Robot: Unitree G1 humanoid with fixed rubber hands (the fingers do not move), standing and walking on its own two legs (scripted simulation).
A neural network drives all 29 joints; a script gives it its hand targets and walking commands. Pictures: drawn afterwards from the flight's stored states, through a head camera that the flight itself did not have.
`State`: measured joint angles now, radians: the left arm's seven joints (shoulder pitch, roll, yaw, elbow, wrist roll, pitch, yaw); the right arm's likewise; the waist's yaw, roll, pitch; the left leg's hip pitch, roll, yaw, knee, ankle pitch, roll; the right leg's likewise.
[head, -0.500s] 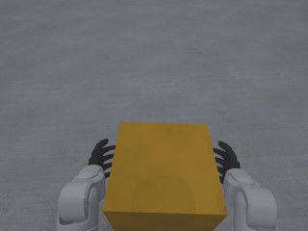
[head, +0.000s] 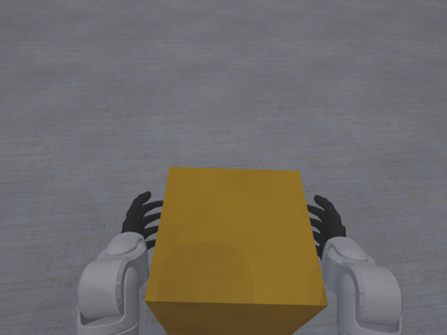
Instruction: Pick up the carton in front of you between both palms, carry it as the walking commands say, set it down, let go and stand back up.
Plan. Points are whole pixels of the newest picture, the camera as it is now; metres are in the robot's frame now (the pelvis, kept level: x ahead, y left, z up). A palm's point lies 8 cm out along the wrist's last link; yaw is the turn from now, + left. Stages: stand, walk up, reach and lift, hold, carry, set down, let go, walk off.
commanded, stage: carry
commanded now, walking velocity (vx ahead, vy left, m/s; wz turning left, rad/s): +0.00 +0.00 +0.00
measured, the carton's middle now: (230, 259) +0.26 +0.01 +0.01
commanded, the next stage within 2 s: hold in 1.50 s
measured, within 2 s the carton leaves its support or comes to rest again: neither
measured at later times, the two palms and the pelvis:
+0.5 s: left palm (160, 191) +0.33 +0.13 +0.09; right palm (335, 198) +0.34 -0.17 +0.09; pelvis +0.09 -0.02 +0.00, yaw +1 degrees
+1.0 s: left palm (166, 209) +0.32 +0.12 +0.05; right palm (333, 216) +0.33 -0.17 +0.05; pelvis +0.06 -0.03 +0.00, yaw +1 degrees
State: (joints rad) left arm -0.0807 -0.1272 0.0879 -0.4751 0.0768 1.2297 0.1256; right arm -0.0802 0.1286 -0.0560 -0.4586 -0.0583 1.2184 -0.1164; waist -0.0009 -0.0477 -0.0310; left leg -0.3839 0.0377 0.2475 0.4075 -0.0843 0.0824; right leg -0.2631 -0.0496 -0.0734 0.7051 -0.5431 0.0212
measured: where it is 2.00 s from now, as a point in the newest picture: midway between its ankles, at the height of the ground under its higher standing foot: outside the picture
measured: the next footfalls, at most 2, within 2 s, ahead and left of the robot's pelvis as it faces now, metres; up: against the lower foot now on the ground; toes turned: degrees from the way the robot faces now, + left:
right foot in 0.06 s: +0.05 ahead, -0.13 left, +0.00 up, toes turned -3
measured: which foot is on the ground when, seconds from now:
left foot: down 0.00-1.00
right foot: up 0.00-0.04, down 0.06-1.00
